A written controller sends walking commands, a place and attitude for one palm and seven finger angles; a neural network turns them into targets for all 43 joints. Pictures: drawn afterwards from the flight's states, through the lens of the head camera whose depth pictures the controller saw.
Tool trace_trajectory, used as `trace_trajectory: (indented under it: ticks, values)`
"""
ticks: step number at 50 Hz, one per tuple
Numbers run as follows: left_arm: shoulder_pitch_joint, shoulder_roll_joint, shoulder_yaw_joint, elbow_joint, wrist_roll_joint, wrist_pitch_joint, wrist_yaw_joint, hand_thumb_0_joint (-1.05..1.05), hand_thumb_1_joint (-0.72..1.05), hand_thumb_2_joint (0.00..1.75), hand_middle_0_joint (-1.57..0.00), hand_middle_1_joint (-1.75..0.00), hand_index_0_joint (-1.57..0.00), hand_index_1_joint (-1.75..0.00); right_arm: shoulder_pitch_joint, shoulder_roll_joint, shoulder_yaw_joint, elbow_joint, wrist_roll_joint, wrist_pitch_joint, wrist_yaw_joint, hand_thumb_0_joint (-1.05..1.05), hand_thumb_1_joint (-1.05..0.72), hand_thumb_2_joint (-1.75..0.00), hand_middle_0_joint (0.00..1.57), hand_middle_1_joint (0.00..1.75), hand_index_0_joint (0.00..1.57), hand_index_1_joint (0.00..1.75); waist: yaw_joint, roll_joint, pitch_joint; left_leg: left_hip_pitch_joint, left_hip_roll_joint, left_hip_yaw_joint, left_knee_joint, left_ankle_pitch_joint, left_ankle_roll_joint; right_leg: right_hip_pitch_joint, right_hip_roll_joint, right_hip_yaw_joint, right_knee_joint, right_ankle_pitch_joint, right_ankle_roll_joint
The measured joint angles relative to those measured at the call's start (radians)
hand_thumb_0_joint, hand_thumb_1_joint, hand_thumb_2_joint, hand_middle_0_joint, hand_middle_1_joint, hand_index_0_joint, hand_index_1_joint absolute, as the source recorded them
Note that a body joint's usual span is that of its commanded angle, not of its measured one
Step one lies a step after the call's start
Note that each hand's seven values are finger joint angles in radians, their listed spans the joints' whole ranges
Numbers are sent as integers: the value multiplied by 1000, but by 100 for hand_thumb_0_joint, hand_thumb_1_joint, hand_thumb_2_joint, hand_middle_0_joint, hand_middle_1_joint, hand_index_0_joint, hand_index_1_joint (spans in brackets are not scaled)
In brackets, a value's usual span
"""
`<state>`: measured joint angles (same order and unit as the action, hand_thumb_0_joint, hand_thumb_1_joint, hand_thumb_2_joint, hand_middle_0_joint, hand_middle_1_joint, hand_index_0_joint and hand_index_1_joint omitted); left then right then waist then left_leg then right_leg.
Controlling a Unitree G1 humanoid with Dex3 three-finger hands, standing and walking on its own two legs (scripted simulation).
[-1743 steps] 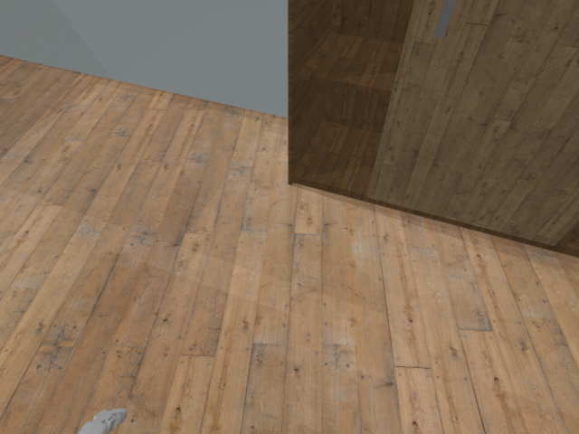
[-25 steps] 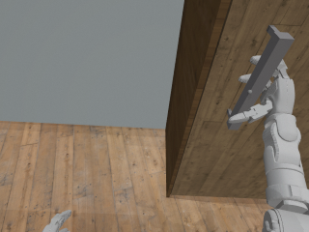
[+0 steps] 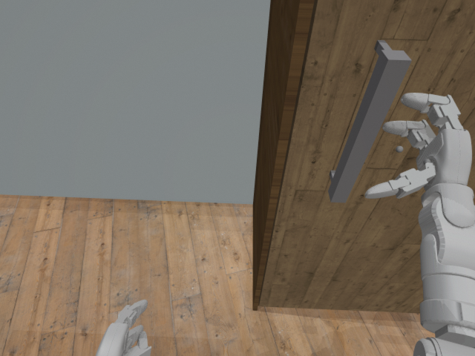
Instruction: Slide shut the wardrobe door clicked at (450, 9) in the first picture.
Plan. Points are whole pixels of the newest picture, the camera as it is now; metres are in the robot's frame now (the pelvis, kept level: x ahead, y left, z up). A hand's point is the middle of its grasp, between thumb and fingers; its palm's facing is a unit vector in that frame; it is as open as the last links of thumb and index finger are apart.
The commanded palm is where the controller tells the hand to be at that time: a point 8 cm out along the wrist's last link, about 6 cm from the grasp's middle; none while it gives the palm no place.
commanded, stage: slip the hand off the handle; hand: right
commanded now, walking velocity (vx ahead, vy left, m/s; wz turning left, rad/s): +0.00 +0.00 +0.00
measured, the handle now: (356, 132) +0.42 -0.17 +0.19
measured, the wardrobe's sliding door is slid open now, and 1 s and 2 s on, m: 0.00 0.00 0.00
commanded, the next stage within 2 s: draw the hand back to the body in 0.94 s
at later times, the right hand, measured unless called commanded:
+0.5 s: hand (413, 172) +0.33 -0.22 +0.19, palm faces +0.13 +0.99 -0.05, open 14.7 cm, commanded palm +0.30 -0.26 +0.20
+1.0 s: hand (449, 217) +0.25 -0.23 +0.20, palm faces +0.18 +0.98 -0.09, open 14.7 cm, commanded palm +0.23 -0.27 +0.20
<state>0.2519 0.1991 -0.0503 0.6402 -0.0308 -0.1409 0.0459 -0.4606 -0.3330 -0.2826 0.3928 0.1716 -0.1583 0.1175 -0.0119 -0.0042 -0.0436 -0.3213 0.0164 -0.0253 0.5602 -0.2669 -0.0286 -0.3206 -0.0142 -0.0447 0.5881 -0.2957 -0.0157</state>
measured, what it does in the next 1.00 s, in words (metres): stands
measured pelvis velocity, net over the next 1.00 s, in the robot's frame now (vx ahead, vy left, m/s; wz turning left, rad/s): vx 0.00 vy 0.03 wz -0.05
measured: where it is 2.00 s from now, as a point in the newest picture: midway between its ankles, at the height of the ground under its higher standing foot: outside the picture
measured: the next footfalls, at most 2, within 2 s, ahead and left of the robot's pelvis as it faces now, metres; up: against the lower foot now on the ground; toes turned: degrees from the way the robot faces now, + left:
none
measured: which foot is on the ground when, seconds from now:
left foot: down 0.00-1.00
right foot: down 0.00-1.00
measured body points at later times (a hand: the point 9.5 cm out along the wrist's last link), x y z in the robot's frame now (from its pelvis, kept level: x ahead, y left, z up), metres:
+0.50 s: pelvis +0.00 +0.01 +0.00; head -0.01 +0.02 +0.45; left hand +0.14 +0.25 -0.09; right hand +0.32 -0.28 +0.20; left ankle +0.02 +0.14 -0.73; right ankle +0.01 -0.11 -0.73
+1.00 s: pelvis +0.00 +0.03 +0.00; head -0.01 +0.04 +0.45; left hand +0.21 +0.24 -0.07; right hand +0.24 -0.29 +0.20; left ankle +0.02 +0.14 -0.73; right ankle +0.01 -0.11 -0.73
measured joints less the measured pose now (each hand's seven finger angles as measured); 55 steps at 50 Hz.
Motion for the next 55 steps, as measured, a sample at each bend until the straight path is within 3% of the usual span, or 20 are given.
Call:
trace_trajectory:
  ticks: [5, 12, 19, 23, 29, 33, 39, 45, 51, 55]
  values:
    - [32, 21, 3, 34, -5, -8, 13, 1, 90, 90, -21, -30, -21, -30, -28, -31, 7, 27, 11, -34, 44, -1, 56, -20, 32, 117, 25, 115, -6, 1, 13, -7, 6, 13, 5, 3, -2, -18, 6, 13, 16, 2, -3]
    - [53, 47, 12, 57, -11, -15, 35, 1, 90, 90, -20, -30, -21, -30, -82, -68, -20, 114, 47, -36, 110, -1, 56, -20, 31, 118, 25, 115, 11, 6, 14, -24, 6, 17, 3, 11, 0, -37, 6, 17, 15, 11, -3]
    - [71, 64, 28, 33, -2, -30, 10, 1, 90, 90, -20, -30, -21, -30, 52, -28, -31, -15, 67, -54, 114, -1, 56, -20, 28, 117, 25, 115, 7, -15, -11, -20, -1, 1, 10, 4, 2, -20, -1, 2, 10, 3, 1]
    - [51, 57, 22, 20, -6, -27, 8, 1, 90, 90, -20, -30, -21, -30, 129, -14, -49, -72, 79, -35, 119, -1, 56, -20, 27, 116, 25, 115, 0, -17, -14, -7, -7, 2, 16, -5, 8, -3, -6, 2, 9, -1, 7]
    - [8, 52, 17, -2, -4, -50, 16, 1, 90, 90, -20, -30, -21, -30, 205, -11, -60, -184, 81, -11, 107, -1, 56, -20, 26, 115, 25, 115, -26, -27, 4, 10, -14, 22, 18, -9, 19, 7, -14, 23, 13, 0, 18]
    - [-20, 54, 11, 0, -5, -66, 23, 1, 90, 90, -20, -30, -21, -30, 232, -9, -48, -237, 102, -17, 135, -1, 56, -20, 25, 115, 25, 116, -44, -35, -1, 20, -15, 39, 18, -15, 25, 9, -15, 39, 15, -1, 24]
    - [-44, 54, 4, -10, -11, -74, 27, 1, 90, 90, -20, -30, -21, -30, 307, -13, -55, -294, 141, 35, 182, -1, 56, -20, 25, 115, 25, 116, -54, -46, -16, 36, -17, 49, 17, -23, 31, 24, -17, 50, 11, -5, 30]
    - [-44, 53, 2, -17, -7, -85, 27, 1, 90, 90, -20, -30, -21, -30, 402, -10, -86, -370, 165, 47, 191, -1, 56, -20, 25, 115, 26, 116, -62, -46, -15, 49, -19, 54, 24, -34, 34, 36, -19, 54, 17, -13, 34]
    - [-38, 58, 0, 5, -11, -104, 41, 1, 90, 90, -20, -30, -21, -30, 401, -14, -91, -392, 171, 27, 196, -1, 56, -20, 25, 115, 25, 116, -73, -46, 4, 60, -18, 70, 24, -38, 34, 33, -18, 71, 33, -20, 34]
    - [-41, 57, -3, 22, -17, -114, 51, 1, 90, 90, -20, -30, -21, -30, 362, -22, -67, -369, 165, 53, 208, -1, 56, -20, 25, 115, 25, 116, -68, -49, 12, 55, -14, 73, 21, -34, 30, 24, -13, 74, 36, -18, 30]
